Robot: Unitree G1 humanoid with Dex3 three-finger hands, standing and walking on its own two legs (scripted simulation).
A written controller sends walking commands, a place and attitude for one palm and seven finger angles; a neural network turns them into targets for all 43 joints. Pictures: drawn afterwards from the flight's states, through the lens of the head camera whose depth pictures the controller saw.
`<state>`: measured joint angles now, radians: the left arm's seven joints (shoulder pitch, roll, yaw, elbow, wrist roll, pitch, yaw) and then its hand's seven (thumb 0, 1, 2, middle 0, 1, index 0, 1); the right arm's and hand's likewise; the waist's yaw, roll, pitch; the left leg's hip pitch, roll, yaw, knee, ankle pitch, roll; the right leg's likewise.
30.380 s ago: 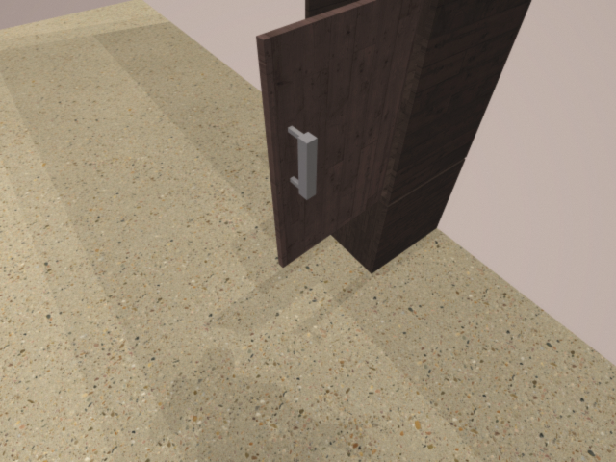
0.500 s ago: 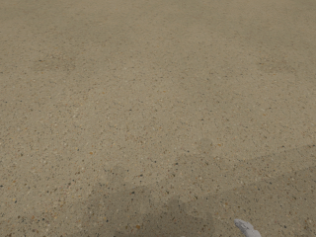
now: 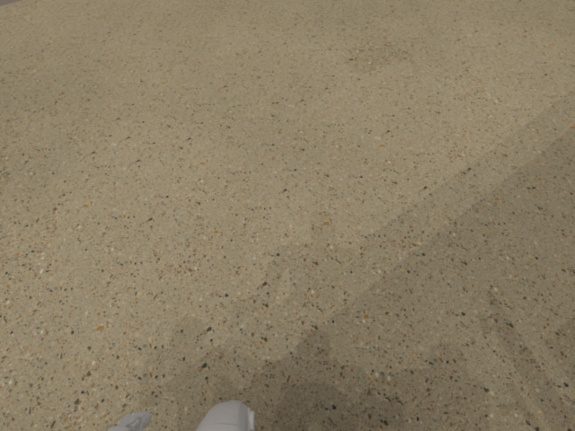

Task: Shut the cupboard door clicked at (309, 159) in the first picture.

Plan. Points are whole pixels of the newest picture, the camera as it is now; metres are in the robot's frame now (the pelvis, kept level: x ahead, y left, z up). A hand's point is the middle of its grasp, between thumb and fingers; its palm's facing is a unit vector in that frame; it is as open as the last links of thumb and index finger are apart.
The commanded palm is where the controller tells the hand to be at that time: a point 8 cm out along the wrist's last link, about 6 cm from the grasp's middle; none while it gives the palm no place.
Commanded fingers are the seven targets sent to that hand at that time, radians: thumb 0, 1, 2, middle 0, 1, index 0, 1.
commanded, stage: turn to face it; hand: left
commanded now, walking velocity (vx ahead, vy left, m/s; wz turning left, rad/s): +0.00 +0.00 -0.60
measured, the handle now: out of the picture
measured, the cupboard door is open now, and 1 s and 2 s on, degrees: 68 68 68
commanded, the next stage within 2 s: take the last steps up to it in 1.98 s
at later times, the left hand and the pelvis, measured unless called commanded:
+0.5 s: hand (177, 399) +0.18 +0.20 -0.15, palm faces -0.29 -0.93 -0.24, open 7.4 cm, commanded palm none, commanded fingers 0.00 0.90 0.90 -0.20 -0.30 -0.20 -0.30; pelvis +0.01 +0.02 +0.00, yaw -18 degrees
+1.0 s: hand (218, 382) +0.21 +0.14 -0.18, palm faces -0.51 -0.84 -0.21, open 7.4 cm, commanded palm none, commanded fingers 0.00 0.90 0.90 -0.20 -0.30 -0.20 -0.30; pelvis +0.04 +0.01 -0.01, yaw -35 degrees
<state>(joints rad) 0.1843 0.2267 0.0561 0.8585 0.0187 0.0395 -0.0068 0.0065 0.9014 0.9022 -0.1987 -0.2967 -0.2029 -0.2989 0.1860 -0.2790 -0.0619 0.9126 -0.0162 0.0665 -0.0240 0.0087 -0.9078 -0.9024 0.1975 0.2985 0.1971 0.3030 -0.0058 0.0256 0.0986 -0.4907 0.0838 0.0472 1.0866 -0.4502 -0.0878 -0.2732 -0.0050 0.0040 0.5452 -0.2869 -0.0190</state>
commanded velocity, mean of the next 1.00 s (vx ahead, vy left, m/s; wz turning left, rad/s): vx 0.00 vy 0.00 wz -0.60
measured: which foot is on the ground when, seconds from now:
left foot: up 0.00-0.18, down 0.20-0.56, up 0.58-0.96, down 0.98-1.00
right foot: down 0.00-0.20, up 0.22-0.54, down 0.56-0.98, up 1.00-1.00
